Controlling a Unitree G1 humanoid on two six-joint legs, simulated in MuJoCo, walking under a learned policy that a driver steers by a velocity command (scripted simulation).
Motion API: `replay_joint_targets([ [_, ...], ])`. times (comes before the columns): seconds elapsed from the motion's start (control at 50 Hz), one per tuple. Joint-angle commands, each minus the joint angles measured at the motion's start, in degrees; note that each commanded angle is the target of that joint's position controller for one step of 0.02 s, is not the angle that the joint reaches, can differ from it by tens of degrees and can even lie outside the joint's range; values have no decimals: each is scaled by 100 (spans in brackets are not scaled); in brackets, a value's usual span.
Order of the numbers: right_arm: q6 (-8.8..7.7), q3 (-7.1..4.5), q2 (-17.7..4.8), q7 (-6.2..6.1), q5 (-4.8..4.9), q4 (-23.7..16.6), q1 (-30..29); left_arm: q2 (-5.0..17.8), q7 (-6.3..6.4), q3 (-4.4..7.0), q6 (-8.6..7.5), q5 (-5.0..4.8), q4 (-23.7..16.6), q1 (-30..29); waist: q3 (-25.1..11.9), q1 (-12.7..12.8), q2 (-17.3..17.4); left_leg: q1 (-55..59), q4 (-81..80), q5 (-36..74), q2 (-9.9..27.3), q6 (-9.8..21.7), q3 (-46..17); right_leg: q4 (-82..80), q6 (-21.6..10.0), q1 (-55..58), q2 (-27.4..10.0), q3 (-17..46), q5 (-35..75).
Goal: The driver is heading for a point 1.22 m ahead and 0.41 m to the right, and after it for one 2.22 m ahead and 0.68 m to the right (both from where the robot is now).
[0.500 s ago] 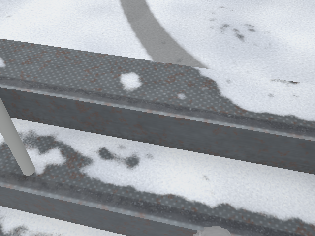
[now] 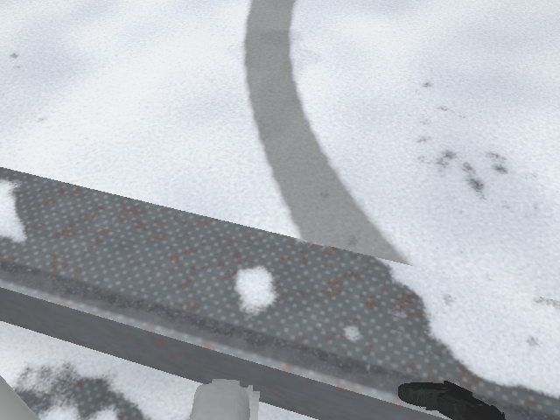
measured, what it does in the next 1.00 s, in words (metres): climbs, turning right: left foot 0.17 m higher, then right foot 0.17 m higher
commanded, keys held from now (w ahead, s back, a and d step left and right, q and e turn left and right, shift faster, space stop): w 0.08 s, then w+e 0.92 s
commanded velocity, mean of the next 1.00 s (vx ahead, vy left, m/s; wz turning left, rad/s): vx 0.50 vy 0.00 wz -0.41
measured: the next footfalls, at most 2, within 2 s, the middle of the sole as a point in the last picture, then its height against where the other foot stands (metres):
left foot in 0.18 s outside the picture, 0.17 m higher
right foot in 0.64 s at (369, 319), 0.17 m higher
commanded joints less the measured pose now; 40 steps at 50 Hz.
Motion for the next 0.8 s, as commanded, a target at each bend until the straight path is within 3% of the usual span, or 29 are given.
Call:
replay_joint_targets([
  [0.02, -80, 128, 301, -375, -82, -829, -1125, 634, 203, 92, -336, -532, -476, -120, 1325, -167, 78, -1425, 444, -1464, 299, -442, 753, -2177, -720, 288, -1589, 1852, 1380],
  [0.06, -17, 204, 221, -366, 1, -1432, -1952, 389, 435, 32, -212, -501, -234, 403, 1374, 92, 73, -869, -1111, -1581, 576, -601, 1181, -2889, -549, 455, -1428, 1459, 1682],
  [0.08, 310, 291, -163, 14, 12, -1641, -3157, -149, -233, -244, -79, 307, 355, 1277, -594, 382, -659, 344, -3090, -675, 621, 186, 842, -2941, -740, 360, -1698, 1440, 2328],
  [0.1, 434, 264, -80, 206, -158, -1466, -2922, 174, -453, -151, -61, 85, 10, 774, -235, 69, -1086, 1891, -3586, -971, 335, 28, 1477, -3072, -1029, -433, -1627, 1002, 4440],
  [0.14, 560, 165, -460, 438, 100, -1141, -2194, 1186, -625, 88, -220, -5, -61, 795, -829, -595, -1336, 3793, -3810, -614, -490, -372, 1974, -2483, -1288, -160, -1667, 701, 10360],
  [0.16, 517, 250, -390, 399, 108, -819, -1556, 1731, -612, 196, -281, -165, -167, 586, -550, -729, -1527, 3707, -5139, -481, -554, -477, 1910, -1958, -1234, 1049, -1935, 669, 11755],
  [0.18, 511, 112, -675, 231, 188, -472, -768, 1849, -638, 292, -260, -113, -284, 339, -617, -939, -1191, 4550, -6184, -426, -785, -468, 1713, -1257, -947, 1358, -2084, 765, 12291],
  [0.2, 594, -28, -881, 50, -2, 0, 925, 1555, -621, 296, -205, 9, -105, 129, -1804, -1588, -751, 7212, -6764, 1620, -184, -127, 372, 714, -529, 163, -1910, 1001, 10610],
  [0.22, 508, 7, -1064, 94, 148, 636, 2509, 489, -791, 1, -248, 370, -124, 1108, -3687, -1419, 1378, 10300, -7978, 2235, 1605, 1230, -3464, 2494, -354, -2363, -775, 1549, 4194],
  [0.24, 494, -372, -1681, 47, -229, 993, 3581, 959, -801, 327, -89, -259, -90, 269, -2641, -1870, 1018, 8759, -9238, 1575, 1922, 1234, -5078, 5899, -152, -2658, 100, 2407, 2641],
  [0.26, 160, -462, -1812, 5, -145, 1565, 3247, 618, -703, 333, -113, -359, -211, -201, -1023, -1357, 468, 7642, -9402, 264, 1806, 607, -3947, 7405, -193, -3886, 104, 2539, 2759],
  [0.28, -17, -420, -1505, 0, 19, 1603, 2153, 393, -554, 311, -144, -318, -334, -665, -590, -927, 261, 7021, -9193, 346, 1738, 625, -3067, 8323, -321, -4525, 62, 2310, 2404],
  [0.32, -81, -4, 66, 71, 37, 1763, 895, 156, -364, 170, -40, -175, -741, -1426, -621, -211, -496, 6433, -9192, 1164, 1610, 258, -1454, 8656, -915, -4837, -346, 2098, 2173],
  [0.34, -88, 74, 304, 89, -169, 1890, 808, -117, -385, 78, 104, -200, -841, -1432, -525, 152, -529, 6100, -9310, 1549, 1439, 16, -757, 8514, -1087, -5019, -540, 1871, 2342],
  [0.36, -120, 51, 360, 73, -175, 2018, 957, -345, -441, -5, 190, -226, -954, -1594, -357, 246, -341, 6113, -9466, 1587, 1293, -96, -231, 8785, -1205, -5367, -601, 1670, 1948],
  [0.4, -217, -12, 210, -24, -348, 2064, 956, -601, -449, -197, 289, -355, -1234, -1884, 5, 418, -103, 5609, -10012, 619, 1158, -212, 610, 9361, -1316, -5880, -725, 1343, 1287],
  [0.44, -208, 56, 26, -45, -613, 2359, 1502, -416, -420, -367, 296, -428, -1812, -2885, 223, 331, 181, 5332, -10473, -74, 1122, -170, 836, 10228, -1571, -6477, -660, 928, 826],
  [0.48, -214, 117, -233, 36, -801, 2415, 1883, 12, -387, -412, 285, -446, -2187, -3484, 161, 267, -273, 5337, -10771, -379, 955, -447, 1239, 8182, -1559, -6270, -879, 802, 2048],
  [0.54, -149, 112, -812, 111, -683, 2337, 2561, 394, -376, -339, 419, -504, -2574, -4695, 197, -268, 464, 5414, -11740, 971, 1218, -331, 1542, 6807, -992, -5393, -878, 1, 1842],
  [0.56, -224, 143, -911, 148, -633, 2213, 2353, 446, -385, -245, 415, -425, -2487, -4439, 449, 71, 497, 5177, -11644, 3167, 1283, -430, 1801, 6326, -974, -4578, -766, -261, 1611],
  [0.6, -500, -19, -1735, 179, -281, 2191, 2723, 514, -385, -194, 522, -404, -2604, -4402, -61, 304, 526, 6085, -10976, 7745, 1567, -485, 1942, 5090, -615, -3458, -259, -605, 937],
  [0.64, -509, -264, -2366, 196, -65, 2200, 2708, 522, -336, -147, 495, -360, -2462, -3765, -17, 494, 961, 7934, -10032, 9184, 1881, -523, 1746, 3251, -407, -3555, 231, -681, -19],
  [0.66, -438, -354, -2483, 245, -160, 2147, 2600, 626, -250, -75, 426, -387, -2237, -3121, -273, 587, 1104, 8166, -9344, 10006, 1967, -482, 1739, 2868, -457, -2927, 410, -544, 131],
  [0.68, -448, -343, -2093, 296, -646, 2029, 3063, 1112, -114, 97, 382, -521, -1878, -1887, -1464, 514, 500, 6382, -7768, 9808, 1784, -782, 1485, 3608, -1074, -281, 144, 836, 2102],
  [0.7, -477, -269, -1783, 467, -732, 1885, 2857, 1412, 13, 256, 401, -427, -1393, -505, -1887, 938, -250, 4723, -6381, 6658, 1218, -919, 1091, 2153, -1365, 1277, -84, 2451, 1340],
  [0.72, -312, -339, -1463, 583, -477, 1592, 2223, 1550, 7, 306, 428, -203, -1078, 376, -1717, 1100, -1605, 3363, -2860, 335, -203, -1124, 542, 1, -2056, 1419, -1066, 4742, 1072],
  [0.74, -243, -266, -1005, 602, -215, 1571, 2154, 1626, 77, 433, 245, -119, -1010, 92, -1005, 929, -920, 2419, -1195, 759, -265, -758, -673, -301, -1631, 694, -1131, 5084, -26],
  [0.76, -306, -222, -863, 510, -275, 1450, 1939, 1215, 78, 356, 114, -158, -892, -480, -315, 660, -757, 1882, -244, 751, -263, -624, -806, -236, -1574, -82, -1071, 4832, -682],
  [0.8, -249, -66, -541, 235, -399, 831, 1118, 455, -9, 94, -41, -219, -749, -1669, 2, -153, -109, 1490, -493, 443, -280, -345, -874, -337, -1383, -887, -908, 3976, -293],
])
Over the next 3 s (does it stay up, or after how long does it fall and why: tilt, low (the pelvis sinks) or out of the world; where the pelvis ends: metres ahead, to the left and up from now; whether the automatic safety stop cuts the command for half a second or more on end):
stays up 1.17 -0.36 0.34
